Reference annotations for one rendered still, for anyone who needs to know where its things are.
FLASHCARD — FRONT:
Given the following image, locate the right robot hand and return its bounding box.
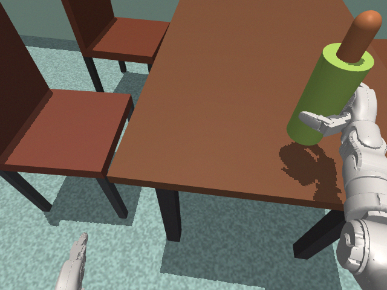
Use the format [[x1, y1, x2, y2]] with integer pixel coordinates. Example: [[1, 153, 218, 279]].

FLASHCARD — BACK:
[[298, 83, 377, 137]]

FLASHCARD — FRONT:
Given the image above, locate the right robot arm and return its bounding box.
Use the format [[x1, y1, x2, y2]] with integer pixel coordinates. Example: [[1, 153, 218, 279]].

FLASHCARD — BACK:
[[336, 120, 387, 290]]

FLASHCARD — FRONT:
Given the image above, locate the left robot hand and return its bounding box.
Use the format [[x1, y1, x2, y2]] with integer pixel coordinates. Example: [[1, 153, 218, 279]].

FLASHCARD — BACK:
[[54, 232, 88, 290]]

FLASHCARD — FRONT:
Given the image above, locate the table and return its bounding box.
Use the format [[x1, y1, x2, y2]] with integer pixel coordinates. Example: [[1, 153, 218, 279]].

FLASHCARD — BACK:
[[107, 0, 387, 260]]

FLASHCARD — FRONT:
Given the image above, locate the bottle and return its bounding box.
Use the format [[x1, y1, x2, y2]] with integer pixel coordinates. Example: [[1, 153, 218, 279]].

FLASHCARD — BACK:
[[287, 10, 382, 146]]

